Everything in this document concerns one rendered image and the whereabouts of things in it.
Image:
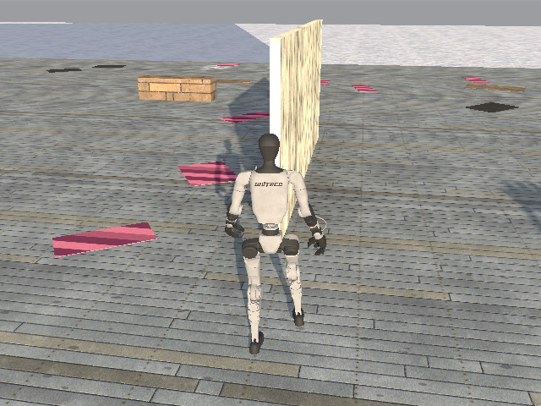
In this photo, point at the robot left hand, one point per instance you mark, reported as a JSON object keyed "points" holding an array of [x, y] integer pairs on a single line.
{"points": [[231, 233]]}

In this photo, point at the right robot forearm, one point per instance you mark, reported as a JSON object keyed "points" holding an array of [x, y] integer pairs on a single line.
{"points": [[313, 224]]}

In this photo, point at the left robot thigh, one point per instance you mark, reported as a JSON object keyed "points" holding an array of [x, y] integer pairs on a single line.
{"points": [[251, 255]]}

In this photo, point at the robot left upper arm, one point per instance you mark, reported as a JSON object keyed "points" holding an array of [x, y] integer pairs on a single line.
{"points": [[242, 179]]}

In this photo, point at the robot right hand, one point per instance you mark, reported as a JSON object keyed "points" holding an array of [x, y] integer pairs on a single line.
{"points": [[319, 243]]}

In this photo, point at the robot right foot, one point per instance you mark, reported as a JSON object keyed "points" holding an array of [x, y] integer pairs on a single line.
{"points": [[298, 320]]}

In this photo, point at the robot right upper arm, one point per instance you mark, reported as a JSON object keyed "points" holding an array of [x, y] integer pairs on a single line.
{"points": [[296, 178]]}

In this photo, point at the left robot forearm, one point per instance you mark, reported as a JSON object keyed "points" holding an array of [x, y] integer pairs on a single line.
{"points": [[231, 219]]}

